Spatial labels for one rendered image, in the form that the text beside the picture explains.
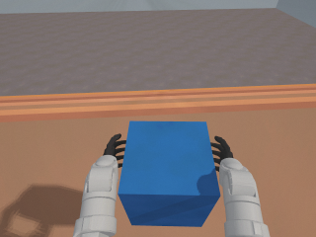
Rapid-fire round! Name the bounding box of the robot right hand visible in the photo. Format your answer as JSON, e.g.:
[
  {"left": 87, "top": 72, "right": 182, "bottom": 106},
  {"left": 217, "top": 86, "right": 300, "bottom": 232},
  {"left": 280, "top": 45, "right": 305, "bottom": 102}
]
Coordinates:
[{"left": 210, "top": 135, "right": 234, "bottom": 172}]

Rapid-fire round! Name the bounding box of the carton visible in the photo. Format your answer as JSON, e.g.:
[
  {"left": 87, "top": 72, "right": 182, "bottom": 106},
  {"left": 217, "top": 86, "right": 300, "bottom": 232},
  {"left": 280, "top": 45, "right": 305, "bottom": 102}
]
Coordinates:
[{"left": 118, "top": 120, "right": 221, "bottom": 227}]

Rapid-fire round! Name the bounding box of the robot left forearm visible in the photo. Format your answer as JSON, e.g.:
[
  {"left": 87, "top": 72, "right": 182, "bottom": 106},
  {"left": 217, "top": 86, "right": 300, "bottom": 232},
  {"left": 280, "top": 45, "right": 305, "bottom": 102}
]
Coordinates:
[{"left": 72, "top": 155, "right": 119, "bottom": 237}]

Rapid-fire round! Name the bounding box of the robot right forearm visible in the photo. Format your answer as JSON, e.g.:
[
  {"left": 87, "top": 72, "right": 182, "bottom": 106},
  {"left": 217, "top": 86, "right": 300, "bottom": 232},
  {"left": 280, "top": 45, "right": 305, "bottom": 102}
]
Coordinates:
[{"left": 219, "top": 158, "right": 271, "bottom": 237}]

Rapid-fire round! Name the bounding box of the robot left hand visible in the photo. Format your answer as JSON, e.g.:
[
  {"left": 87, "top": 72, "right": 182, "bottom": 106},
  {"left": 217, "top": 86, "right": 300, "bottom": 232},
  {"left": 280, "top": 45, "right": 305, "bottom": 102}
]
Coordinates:
[{"left": 103, "top": 133, "right": 126, "bottom": 168}]

